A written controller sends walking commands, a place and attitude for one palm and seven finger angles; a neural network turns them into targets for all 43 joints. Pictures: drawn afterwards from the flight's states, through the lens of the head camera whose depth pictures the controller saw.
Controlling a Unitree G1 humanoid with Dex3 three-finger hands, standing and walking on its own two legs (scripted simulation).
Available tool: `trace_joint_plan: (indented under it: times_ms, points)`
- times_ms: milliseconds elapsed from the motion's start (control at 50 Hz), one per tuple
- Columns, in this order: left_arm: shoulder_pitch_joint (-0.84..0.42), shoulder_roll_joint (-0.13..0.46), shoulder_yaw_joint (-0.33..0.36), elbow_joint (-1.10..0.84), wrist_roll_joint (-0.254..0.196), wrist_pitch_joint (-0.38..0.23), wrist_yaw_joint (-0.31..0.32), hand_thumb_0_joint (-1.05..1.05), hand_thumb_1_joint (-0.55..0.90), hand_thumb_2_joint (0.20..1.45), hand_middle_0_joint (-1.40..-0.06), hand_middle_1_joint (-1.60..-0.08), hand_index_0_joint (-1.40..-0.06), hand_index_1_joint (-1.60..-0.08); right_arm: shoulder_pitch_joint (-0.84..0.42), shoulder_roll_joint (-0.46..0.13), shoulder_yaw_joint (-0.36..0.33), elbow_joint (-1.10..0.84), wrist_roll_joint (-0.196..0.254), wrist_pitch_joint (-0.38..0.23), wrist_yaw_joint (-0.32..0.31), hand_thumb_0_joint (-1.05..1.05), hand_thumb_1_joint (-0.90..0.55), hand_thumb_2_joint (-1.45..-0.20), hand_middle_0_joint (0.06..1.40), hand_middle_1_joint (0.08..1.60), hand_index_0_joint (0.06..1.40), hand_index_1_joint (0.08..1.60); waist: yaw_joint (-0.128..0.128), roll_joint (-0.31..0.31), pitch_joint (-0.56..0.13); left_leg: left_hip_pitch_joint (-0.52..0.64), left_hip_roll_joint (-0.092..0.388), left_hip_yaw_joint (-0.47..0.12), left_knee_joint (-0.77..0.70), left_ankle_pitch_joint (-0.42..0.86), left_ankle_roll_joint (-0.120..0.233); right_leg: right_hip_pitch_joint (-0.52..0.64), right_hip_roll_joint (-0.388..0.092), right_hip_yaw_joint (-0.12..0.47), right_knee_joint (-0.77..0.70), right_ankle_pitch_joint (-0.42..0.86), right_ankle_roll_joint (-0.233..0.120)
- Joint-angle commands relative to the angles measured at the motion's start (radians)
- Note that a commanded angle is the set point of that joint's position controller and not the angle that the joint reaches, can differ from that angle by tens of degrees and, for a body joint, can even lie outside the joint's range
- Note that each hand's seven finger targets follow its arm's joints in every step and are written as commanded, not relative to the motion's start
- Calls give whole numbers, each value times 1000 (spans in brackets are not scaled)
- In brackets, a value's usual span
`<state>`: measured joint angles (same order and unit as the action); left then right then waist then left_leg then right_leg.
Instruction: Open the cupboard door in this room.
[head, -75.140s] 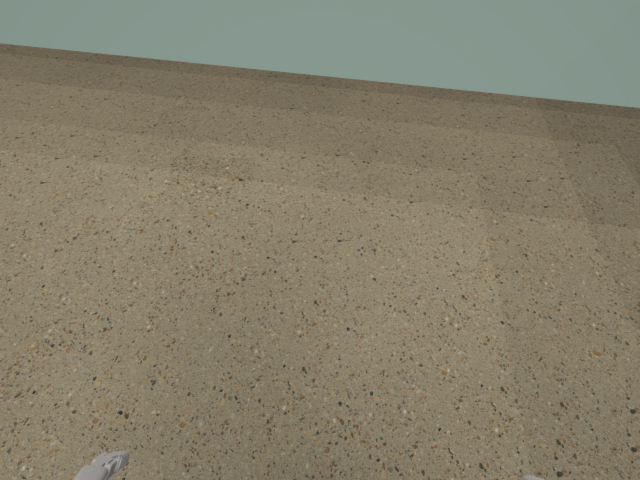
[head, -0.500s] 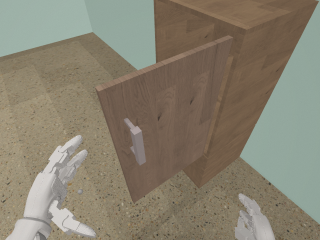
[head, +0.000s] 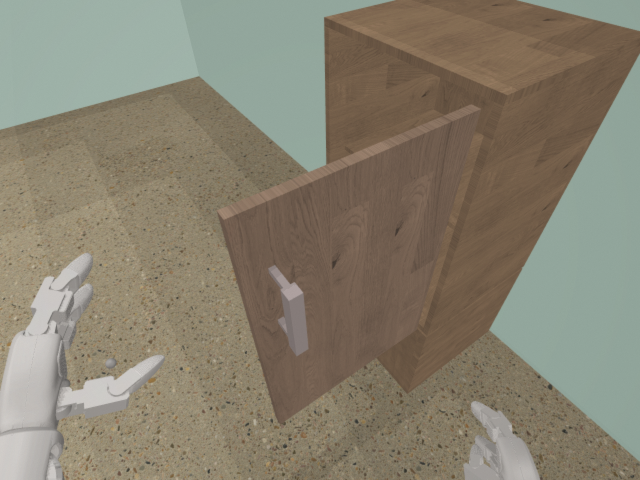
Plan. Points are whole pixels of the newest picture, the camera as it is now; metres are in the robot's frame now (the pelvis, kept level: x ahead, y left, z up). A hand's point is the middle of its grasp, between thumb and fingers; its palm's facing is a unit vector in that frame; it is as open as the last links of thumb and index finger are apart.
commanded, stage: draw the hand back to the body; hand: left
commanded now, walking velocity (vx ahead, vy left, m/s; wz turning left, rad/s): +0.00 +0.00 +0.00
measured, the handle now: (287, 311) +0.32 +0.09 +0.04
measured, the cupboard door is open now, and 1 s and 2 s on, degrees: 90 90 90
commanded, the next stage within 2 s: step back with the hand held close in 0.64 s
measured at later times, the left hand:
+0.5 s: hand (85, 356) +0.18 +0.25 +0.15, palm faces +0.44 -0.81 -0.38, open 7.6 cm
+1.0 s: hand (89, 367) +0.17 +0.23 +0.15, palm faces +0.37 -0.80 -0.47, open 7.5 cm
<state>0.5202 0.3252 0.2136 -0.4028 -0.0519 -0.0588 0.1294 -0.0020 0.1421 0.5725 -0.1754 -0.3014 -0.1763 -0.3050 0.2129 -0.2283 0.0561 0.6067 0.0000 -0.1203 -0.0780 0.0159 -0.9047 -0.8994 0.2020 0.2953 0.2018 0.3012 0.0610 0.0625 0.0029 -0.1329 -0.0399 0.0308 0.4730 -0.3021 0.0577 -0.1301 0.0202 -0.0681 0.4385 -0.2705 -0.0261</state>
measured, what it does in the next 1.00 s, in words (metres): stands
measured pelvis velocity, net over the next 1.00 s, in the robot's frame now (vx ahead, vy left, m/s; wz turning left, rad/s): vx -0.03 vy -0.02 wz -0.02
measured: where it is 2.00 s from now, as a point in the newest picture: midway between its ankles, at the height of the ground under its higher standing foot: outside the picture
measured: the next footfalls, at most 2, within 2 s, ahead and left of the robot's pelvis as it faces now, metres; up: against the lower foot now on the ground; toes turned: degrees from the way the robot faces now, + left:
right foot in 1.50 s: -0.08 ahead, -0.11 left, +0.00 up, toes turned +4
left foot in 1.90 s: -0.14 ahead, +0.12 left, +0.00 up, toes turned +0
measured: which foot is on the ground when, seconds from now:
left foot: down 0.00-1.00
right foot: down 0.00-1.00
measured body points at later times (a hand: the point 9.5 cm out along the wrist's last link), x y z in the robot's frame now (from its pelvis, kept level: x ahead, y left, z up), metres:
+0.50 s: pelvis -0.01 -0.01 +0.01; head -0.03 -0.03 +0.45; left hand +0.15 +0.29 +0.17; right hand +0.18 -0.24 -0.08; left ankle -0.03 +0.08 -0.74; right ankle -0.02 -0.10 -0.74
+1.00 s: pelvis -0.03 -0.02 +0.00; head -0.02 -0.03 +0.45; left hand +0.15 +0.28 +0.18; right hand +0.14 -0.27 -0.08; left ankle -0.03 +0.08 -0.74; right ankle -0.02 -0.10 -0.74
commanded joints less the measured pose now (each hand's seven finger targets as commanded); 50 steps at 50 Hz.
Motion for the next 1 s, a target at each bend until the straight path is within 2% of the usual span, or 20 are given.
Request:
trace_joint_plan:
  times_ms: [0,80,180,240,280,320,340,420,540,640,700,720,740,760,780,820,840,880,940,980]
  points:
    - [-63,150,129,-204,4,-66,8,0,480,720,-185,-300,-185,-300,-124,-110,-53,-151,-2,-44,5,0,-900,-900,200,300,200,300,1,-33,-86,33,83,-78,-91,440,-58,60,-22,39,-57,258,-3]
    - [-83,180,183,-201,0,-69,8,0,620,780,-190,-300,-190,-300,-132,-105,-57,-145,0,-28,9,0,-900,-900,200,300,200,300,6,-11,-80,43,79,-66,-99,447,-59,81,-24,46,-72,281,-5]
    - [-131,202,217,-227,-2,-76,8,0,795,855,-196,-300,-196,-300,-138,-106,-58,-137,0,-24,16,0,-900,-900,200,300,200,300,6,61,-80,61,83,-72,-109,475,-69,92,-24,49,-83,283,-7]
    - [-138,230,254,-209,-8,-77,11,0,900,900,-200,-300,-200,-300,-147,-109,-62,-131,-1,-22,14,0,-900,-900,200,300,200,300,10,21,-65,54,80,-66,-112,442,-60,96,-22,51,-96,288,-8]
    - [-110,183,220,-172,-13,-74,4,0,900,900,-200,-300,-200,-300,-144,-108,-64,-134,0,-15,18,0,-900,-900,200,300,200,300,5,-24,-43,46,79,-62,-119,420,-52,88,-22,49,-100,284,-4]
    - [-115,167,201,-165,-13,-73,-2,0,900,900,-200,-300,-200,-300,-148,-112,-70,-133,4,-9,21,0,-900,-900,200,300,200,300,1,-20,-41,54,77,-54,-119,386,-45,79,-23,56,-109,271,-2]
    - [-115,170,199,-156,-10,-72,-2,0,900,900,-200,-300,-200,-300,-151,-115,-71,-131,4,-8,20,0,-900,-900,200,300,200,300,3,0,-32,50,77,-54,-122,373,-45,78,-24,55,-112,259,-4]
    - [-145,198,216,-199,-10,-87,4,0,900,900,-200,-300,-200,-300,-157,-110,-72,-134,2,-11,17,0,-900,-900,200,300,200,300,5,-4,-66,53,69,-50,-123,323,-37,93,-26,64,-117,246,-4]
    - [-153,228,240,-212,-9,-94,13,0,900,900,-200,-300,-200,-300,-166,-105,-68,-125,3,-27,9,0,-900,-900,200,300,200,300,9,24,-55,46,60,-46,-117,276,-35,91,-29,80,-139,218,-8]
    - [-150,199,220,-160,-12,-98,9,0,900,900,-200,-300,-200,-300,-169,-102,-70,-115,4,-34,8,0,-900,-900,200,300,200,300,5,5,11,37,61,-46,-129,220,-33,52,-28,82,-164,156,-6]
    - [-152,187,209,-156,-14,-106,4,0,900,900,-200,-300,-200,-300,-170,-102,-72,-115,5,-34,10,0,-900,-900,200,300,200,300,3,1,13,40,60,-44,-133,191,-29,45,-29,89,-175,118,-3]
    - [-147,195,218,-158,-16,-110,5,0,900,900,-200,-300,-200,-300,-169,-101,-74,-115,5,-36,10,0,-900,-900,200,300,200,300,6,-14,-5,45,61,-43,-130,194,-27,52,-31,90,-175,121,-2]
    - [-220,230,235,-218,-15,-118,9,0,900,900,-200,-300,-200,-300,-177,-106,-73,-116,6,-41,9,0,-900,-900,200,300,200,300,7,32,-35,54,58,-44,-127,196,-29,69,-36,95,-173,128,-4]
    - [-254,345,362,-239,-12,-152,13,0,900,900,-200,-300,-200,-300,-151,-129,-78,-146,15,-24,8,0,-900,-900,200,300,200,300,-39,-34,47,-21,75,-80,-88,129,-8,-62,-88,205,-226,131,1]
    - [-145,265,310,-153,-8,-153,1,0,900,900,-200,-300,-200,-300,-138,-114,-84,-126,8,-8,8,0,-900,-900,200,300,200,300,-42,-96,20,-8,71,-82,-50,127,-6,-70,-117,206,-235,121,-2]
    - [-96,228,267,-158,-3,-149,-5,0,900,900,-200,-300,-200,-300,-139,-114,-87,-138,8,11,14,0,-900,-900,200,300,200,300,-48,-104,3,-3,69,-67,-14,144,-10,-100,-140,209,-231,149,0]
    - [-92,229,265,-187,-1,-160,-5,0,900,900,-200,-300,-200,-300,-141,-119,-90,-141,6,14,11,0,-900,-900,200,300,200,300,-46,-37,-22,-12,71,-64,-14,173,-13,-81,-148,193,-207,200,-8]
    - [-34,222,263,-192,-3,-163,-1,0,900,900,-200,-300,-200,-300,-128,-122,-94,-147,7,22,10,0,-900,-900,200,300,200,300,-50,6,-87,-9,91,-69,-30,241,-19,-46,-143,177,-148,285,-9]
    - [-3,252,291,-230,-4,-159,8,0,900,900,-200,-300,-200,-300,-134,-130,-104,-165,11,37,3,0,-900,-900,200,300,200,300,-47,10,-139,-28,112,-81,-41,347,-20,-5,-126,148,-79,382,1]
    - [15,268,314,-251,-6,-157,15,0,900,900,-200,-300,-200,-300,-129,-125,-107,-179,15,50,-1,0,-900,-900,200,300,200,300,-48,-41,-174,-46,121,-85,-29,395,-22,17,-121,148,-40,446,5]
